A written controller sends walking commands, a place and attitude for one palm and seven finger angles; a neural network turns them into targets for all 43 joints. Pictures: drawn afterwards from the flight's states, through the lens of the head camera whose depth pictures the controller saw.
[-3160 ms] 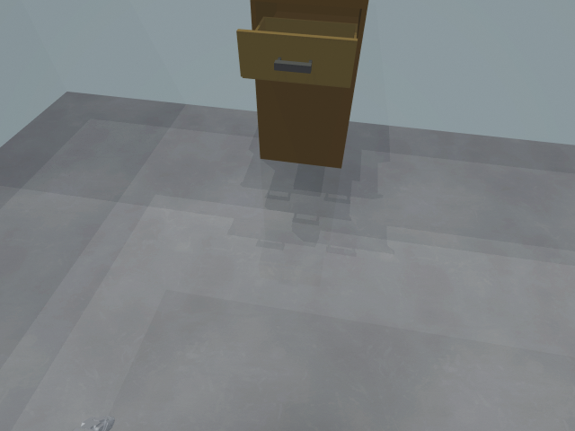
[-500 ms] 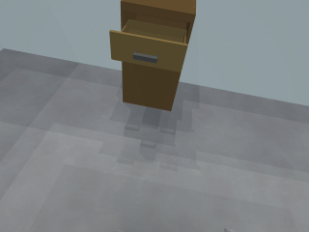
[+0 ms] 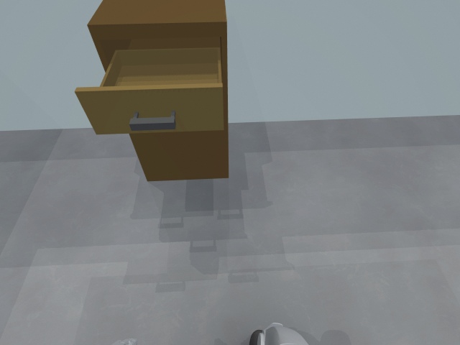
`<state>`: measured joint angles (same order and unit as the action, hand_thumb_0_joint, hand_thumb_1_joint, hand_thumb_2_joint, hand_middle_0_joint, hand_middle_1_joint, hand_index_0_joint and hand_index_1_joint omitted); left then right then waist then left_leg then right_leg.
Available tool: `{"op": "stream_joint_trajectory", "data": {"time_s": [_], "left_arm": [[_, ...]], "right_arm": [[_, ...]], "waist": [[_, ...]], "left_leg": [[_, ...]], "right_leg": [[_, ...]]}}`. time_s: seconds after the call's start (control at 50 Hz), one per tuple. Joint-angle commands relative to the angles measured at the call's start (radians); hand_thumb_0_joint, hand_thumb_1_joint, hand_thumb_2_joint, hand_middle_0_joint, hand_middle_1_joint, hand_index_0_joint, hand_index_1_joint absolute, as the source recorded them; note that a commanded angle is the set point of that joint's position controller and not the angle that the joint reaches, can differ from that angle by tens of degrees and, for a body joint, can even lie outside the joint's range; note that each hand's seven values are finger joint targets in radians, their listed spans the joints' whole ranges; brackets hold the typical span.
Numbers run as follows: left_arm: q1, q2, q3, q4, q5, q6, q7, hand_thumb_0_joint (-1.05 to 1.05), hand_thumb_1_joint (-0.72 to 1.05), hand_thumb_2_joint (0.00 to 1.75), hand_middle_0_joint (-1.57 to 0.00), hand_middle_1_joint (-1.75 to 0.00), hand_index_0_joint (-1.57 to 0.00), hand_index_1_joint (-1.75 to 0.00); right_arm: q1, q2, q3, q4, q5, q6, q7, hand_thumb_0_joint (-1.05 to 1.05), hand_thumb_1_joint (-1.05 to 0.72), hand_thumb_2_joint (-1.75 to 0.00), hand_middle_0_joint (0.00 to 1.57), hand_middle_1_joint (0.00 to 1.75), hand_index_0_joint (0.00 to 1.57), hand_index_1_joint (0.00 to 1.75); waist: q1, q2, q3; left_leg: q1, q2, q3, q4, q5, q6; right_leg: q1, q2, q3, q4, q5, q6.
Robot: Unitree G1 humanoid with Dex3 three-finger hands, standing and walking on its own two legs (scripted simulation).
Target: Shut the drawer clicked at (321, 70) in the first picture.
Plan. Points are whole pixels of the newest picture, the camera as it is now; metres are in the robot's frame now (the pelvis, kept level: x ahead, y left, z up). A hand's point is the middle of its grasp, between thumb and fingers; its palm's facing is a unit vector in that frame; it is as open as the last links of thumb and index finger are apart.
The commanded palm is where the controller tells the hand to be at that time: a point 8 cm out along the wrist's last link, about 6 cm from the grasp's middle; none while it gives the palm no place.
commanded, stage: take the last steps up to it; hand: left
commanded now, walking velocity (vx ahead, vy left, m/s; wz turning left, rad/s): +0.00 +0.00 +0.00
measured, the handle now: (154, 119) +0.71 +0.23 -0.05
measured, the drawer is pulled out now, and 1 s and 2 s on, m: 0.29 0.29 0.29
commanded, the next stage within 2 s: come to a stop and stand still in 1.14 s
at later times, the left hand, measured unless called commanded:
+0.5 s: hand out of the picture +0.10 +0.16 -0.16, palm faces +0.15 -0.98 -0.15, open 7.4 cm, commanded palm none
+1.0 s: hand (134, 253) +0.34 +0.23 -0.15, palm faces +0.08 -0.98 -0.18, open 7.4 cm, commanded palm none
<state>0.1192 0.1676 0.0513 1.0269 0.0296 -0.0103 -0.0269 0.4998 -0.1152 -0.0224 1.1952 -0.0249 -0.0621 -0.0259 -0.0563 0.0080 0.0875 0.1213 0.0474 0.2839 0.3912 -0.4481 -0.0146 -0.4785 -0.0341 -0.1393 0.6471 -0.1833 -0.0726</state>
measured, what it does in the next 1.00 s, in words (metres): walks ahead: right foot, then left foot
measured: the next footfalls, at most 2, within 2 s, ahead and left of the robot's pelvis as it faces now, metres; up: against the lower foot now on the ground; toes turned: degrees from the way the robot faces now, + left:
right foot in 0.04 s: +0.17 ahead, -0.09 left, +0.00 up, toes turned -7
left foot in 0.60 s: +0.27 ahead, +0.14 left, +0.00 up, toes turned +11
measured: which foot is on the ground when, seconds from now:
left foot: down 0.00-0.04, up 0.06-0.58, down 0.60-1.00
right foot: up 0.00-0.02, down 0.04-0.62, up 0.64-1.00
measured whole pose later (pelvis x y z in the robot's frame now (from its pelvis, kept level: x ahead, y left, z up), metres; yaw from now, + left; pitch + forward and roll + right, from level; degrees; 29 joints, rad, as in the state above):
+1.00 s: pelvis +0.28 +0.05 +0.02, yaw +2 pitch -2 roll +1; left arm 0.20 0.18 0.06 1.05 0.03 0.01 0.00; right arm 0.40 -0.11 -0.02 1.13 -0.02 -0.06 -0.02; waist -0.02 -0.04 0.02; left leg -0.02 -0.02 0.16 0.30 -0.25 0.04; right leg -0.54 -0.12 -0.05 0.88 -0.20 0.02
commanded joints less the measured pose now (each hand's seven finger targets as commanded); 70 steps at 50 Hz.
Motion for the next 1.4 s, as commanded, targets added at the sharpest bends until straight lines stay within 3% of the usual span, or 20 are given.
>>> {"op": "stream_joint_trajectory", "data": {"time_s": [0.0, 0.02, 0.04, 0.16, 0.44, 0.54, 0.56, 0.58, 0.6, 0.62, 0.66, 0.74, 1.02, 1.08, 1.1, 1.12, 1.16, 1.2, 1.26, 1.38], "left_arm": [[0.433, 0.24, 0.066, 0.05, -0.001, -0.053, 0.027, 0.0, 0.9, 0.9, -0.2, -0.3, -0.2, -0.3], [0.428, 0.267, 0.062, 0.042, -0.029, -0.045, 0.033, 0.0, 0.9, 0.9, -0.2, -0.3, -0.2, -0.3], [0.33, 0.237, 0.058, 0.016, -0.028, -0.045, 0.038, 0.0, 0.9, 0.9, -0.2, -0.3, -0.2, -0.3], [0.138, 0.071, 0.02, -0.026, -0.01, -0.058, 0.046, 0.0, 0.9, 0.9, -0.2, -0.3, -0.2, -0.3], [0.338, 0.118, 0.019, 0.052, -0.003, -0.072, 0.036, 0.0, 0.9, 0.9, -0.2, -0.3, -0.2, -0.3], [0.326, 0.117, 0.025, 0.072, -0.008, -0.054, 0.038, 0.0, 0.9, 0.9, -0.2, -0.3, -0.2, -0.3], [0.321, 0.092, 0.019, 0.07, -0.01, -0.052, 0.036, 0.0, 0.9, 0.9, -0.2, -0.3, -0.2, -0.3], [0.336, 0.043, 0.01, 0.052, -0.015, -0.051, 0.028, 0.0, 0.9, 0.9, -0.2, -0.3, -0.2, -0.3], [0.287, 0.034, 0.003, 0.014, -0.008, -0.058, 0.028, 0.0, 0.9, 0.9, -0.2, -0.3, -0.2, -0.3], [0.244, 0.059, 0.006, 0.004, -0.004, -0.049, 0.037, 0.0, 0.9, 0.9, -0.2, -0.3, -0.2, -0.3], [0.21, 0.047, 0.016, 0.017, -0.005, -0.045, 0.024, 0.0, 0.9, 0.9, -0.2, -0.3, -0.2, -0.3], [0.288, 0.005, 0.015, 0.052, 0.002, -0.019, 0.02, 0.0, 0.9, 0.9, -0.2, -0.3, -0.2, -0.3], [-0.003, 0.024, 0.013, -0.073, -0.006, -0.011, 0.019, 0.0, 0.9, 0.9, -0.2, -0.3, -0.2, -0.3], [0.156, 0.048, 0.023, -0.023, -0.002, -0.029, 0.022, 0.0, 0.9, 0.9, -0.2, -0.3, -0.2, -0.3], [0.268, 0.104, 0.035, 0.016, 0.0, -0.043, 0.028, 0.0, 0.9, 0.9, -0.2, -0.3, -0.2, -0.3], [0.365, 0.205, 0.056, 0.04, 0.0, -0.053, 0.041, 0.0, 0.9, 0.9, -0.2, -0.3, -0.2, -0.3], [0.31, 0.208, 0.049, 0.023, -0.02, -0.047, 0.045, 0.0, 0.9, 0.9, -0.2, -0.3, -0.2, -0.3], [0.185, 0.111, 0.028, -0.004, -0.02, -0.045, 0.051, 0.0, 0.9, 0.9, -0.2, -0.3, -0.2, -0.3], [0.129, 0.04, 0.008, -0.016, -0.01, -0.056, 0.059, 0.0, 0.9, 0.9, -0.2, -0.3, -0.2, -0.3], [0.151, 0.126, 0.018, -0.017, -0.012, -0.024, 0.069, 0.0, 0.9, 0.9, -0.2, -0.3, -0.2, -0.3]], "right_arm": [[0.027, -0.101, -0.023, -0.091, 0.032, -0.028, 0.001, 0.0, -0.9, -0.9, 0.2, 0.3, 0.2, 0.3], [-0.014, -0.11, -0.024, -0.114, 0.031, -0.019, -0.006, 0.0, -0.9, -0.9, 0.2, 0.3, 0.2, 0.3], [-0.038, -0.099, -0.03, -0.114, 0.021, -0.012, -0.003, 0.0, -0.9, -0.9, 0.2, 0.3, 0.2, 0.3], [-0.014, -0.043, -0.034, -0.088, -0.005, 0.055, 0.014, 0.0, -0.9, -0.9, 0.2, 0.3, 0.2, 0.3], [-0.37, -0.085, -0.033, -0.23, 0.001, 0.03, 0.053, 0.0, -0.9, -0.9, 0.2, 0.3, 0.2, 0.3], [-0.275, -0.098, -0.028, -0.203, 0.003, 0.011, 0.041, 0.0, -0.9, -0.9, 0.2, 0.3, 0.2, 0.3], [-0.16, -0.136, -0.036, -0.166, 0.0, 0.002, 0.031, 0.0, -0.9, -0.9, 0.2, 0.3, 0.2, 0.3], [-0.04, -0.239, -0.059, -0.138, -0.011, -0.004, 0.019, 0.0, -0.9, -0.9, 0.2, 0.3, 0.2, 0.3], [0.041, -0.29, -0.066, -0.128, -0.002, 0.007, 0.01, 0.0, -0.9, -0.9, 0.2, 0.3, 0.2, 0.3], [0.031, -0.275, -0.06, -0.125, 0.0, 0.01, 0.001, 0.0, -0.9, -0.9, 0.2, 0.3, 0.2, 0.3], [-0.099, -0.179, -0.04, -0.158, 0.005, 0.002, -0.001, 0.0, -0.9, -0.9, 0.2, 0.3, 0.2, 0.3], [-0.138, -0.12, -0.026, -0.16, 0.011, -0.025, -0.006, 0.0, -0.9, -0.9, 0.2, 0.3, 0.2, 0.3], [-0.018, -0.144, -0.039, -0.084, -0.008, -0.003, -0.004, 0.0, -0.9, -0.9, 0.2, 0.3, 0.2, 0.3], [-0.04, -0.141, -0.037, -0.079, -0.003, 0.004, -0.004, 0.0, -0.9, -0.9, 0.2, 0.3, 0.2, 0.3], [-0.032, -0.118, -0.033, -0.078, 0.008, -0.002, 0.002, 0.0, -0.9, -0.9, 0.2, 0.3, 0.2, 0.3], [0.007, -0.061, -0.023, -0.102, 0.016, -0.004, 0.009, 0.0, -0.9, -0.9, 0.2, 0.3, 0.2, 0.3], [-0.059, -0.081, -0.031, -0.119, 0.014, 0.019, 0.003, 0.0, -0.9, -0.9, 0.2, 0.3, 0.2, 0.3], [-0.099, -0.068, -0.036, -0.117, 0.004, 0.028, 0.008, 0.0, -0.9, -0.9, 0.2, 0.3, 0.2, 0.3], [-0.038, -0.021, -0.022, -0.089, 0.003, 0.051, 0.002, 0.0, -0.9, -0.9, 0.2, 0.3, 0.2, 0.3], [-0.141, -0.07, -0.022, -0.136, 0.017, 0.09, 0.002, 0.0, -0.9, -0.9, 0.2, 0.3, 0.2, 0.3]], "waist": [[0.194, -0.214, -0.28], [0.173, -0.149, -0.263], [0.144, -0.12, -0.226], [0.005, -0.073, -0.029], [0.11, -0.088, 0.022], [0.056, -0.076, -0.019], [0.009, 0.013, -0.067], [-0.025, 0.224, -0.143], [-0.046, 0.261, -0.14], [-0.05, 0.219, -0.133], [0.001, 0.067, -0.016], [0.067, 0.074, -0.029], [0.016, 0.084, 0.053], [0.088, 0.04, -0.047], [0.134, -0.057, -0.126], [0.144, -0.29, -0.22], [0.13, -0.235, -0.186], [0.079, -0.092, -0.072], [0.015, -0.068, -0.069], [0.056, -0.112, -0.109]], "left_leg": [[-0.592, 0.038, -0.039, 0.821, 0.095, 0.012], [-0.671, -0.01, -0.178, 1.011, -0.161, 0.018], [-0.663, 0.042, -0.267, 1.018, -0.056, 0.023], [-0.576, 0.111, -0.255, 0.789, 0.179, -0.002], [-0.667, 0.067, -0.212, 0.323, 0.196, 0.004], [-0.351, 0.006, -0.149, 0.09, 0.208, 0.035], [-0.159, 0.032, -0.192, 0.023, 0.217, 0.054], [0.025, 0.253, -0.474, -0.043, 0.214, 0.133], [0.068, 0.395, -0.653, -0.128, 0.292, 0.219], [0.002, 0.408, -0.663, -0.138, 0.259, 0.235], [-0.169, 0.331, -0.529, -0.186, 0.211, 0.211], [-0.249, 0.23, -0.324, -0.207, 0.485, 0.165], [-0.204, 0.253, -0.299, -0.162, 0.507, 0.191], [-0.261, 0.183, -0.232, 0.052, 0.513, 0.13], [-0.379, 0.129, -0.192, 0.239, 0.44, 0.09], [-0.611, 0.0, -0.108, 0.506, 0.036, 0.03], [-0.64, 0.019, -0.257, 0.783, -0.135, 0.031], [-0.648, 0.069, -0.273, 0.799, 0.031, 0.022], [-0.527, 0.072, -0.263, 0.622, 0.1, -0.018], [-0.511, 0.022, -0.256, 0.432, 0.094, -0.046]], "right_leg": [[0.748, -0.337, 0.521, -0.183, 0.306, -0.203], [0.686, -0.435, 0.649, -0.298, 0.513, -0.272], [0.546, -0.389, 0.558, -0.326, 0.393, -0.235], [0.087, -0.223, 0.208, -0.49, -0.044, -0.099], [0.381, -0.274, 0.2, -0.494, -0.013, -0.104], [0.301, -0.22, 0.129, -0.323, 0.047, -0.059], [0.21, -0.164, 0.076, -0.147, 0.064, -0.027], [0.015, -0.049, -0.014, 0.123, -0.151, 0.026], [-0.148, 0.01, -0.004, 0.357, -0.393, 0.046], [-0.173, -0.022, 0.076, 0.497, -0.395, 0.036], [-0.183, -0.083, 0.12, 0.547, -0.228, 0.04], [-0.095, -0.087, 0.106, 0.483, -0.068, 0.076], [-0.028, -0.057, 0.052, 0.039, -0.081, 0.06], [0.282, 0.004, 0.008, -0.155, 0.022, 0.04], [0.5, -0.073, 0.109, -0.186, 0.098, 0.008], [0.707, -0.334, 0.424, -0.261, 0.294, -0.084], [0.485, -0.385, 0.5, -0.388, 0.182, -0.168], [0.331, -0.307, 0.35, -0.419, 0.106, -0.135], [0.205, -0.245, 0.173, -0.397, 0.416, -0.094], [0.297, -0.269, 0.188, -0.331, 0.559, -0.11]]}}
